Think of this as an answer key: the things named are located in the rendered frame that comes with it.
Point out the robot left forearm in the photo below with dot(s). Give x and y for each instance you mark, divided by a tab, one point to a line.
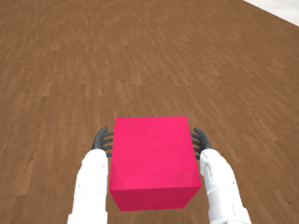
89	205

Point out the carton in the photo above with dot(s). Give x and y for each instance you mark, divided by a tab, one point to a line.
153	165

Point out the right robot hand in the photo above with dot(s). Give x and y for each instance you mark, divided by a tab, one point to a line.
202	142

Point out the left robot hand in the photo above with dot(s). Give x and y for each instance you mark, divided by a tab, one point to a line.
99	142

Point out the robot right forearm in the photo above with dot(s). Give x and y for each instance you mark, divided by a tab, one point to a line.
225	206

